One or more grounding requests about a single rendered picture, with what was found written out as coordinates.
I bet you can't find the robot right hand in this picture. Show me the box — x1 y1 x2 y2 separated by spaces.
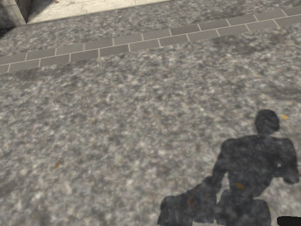
277 216 301 226

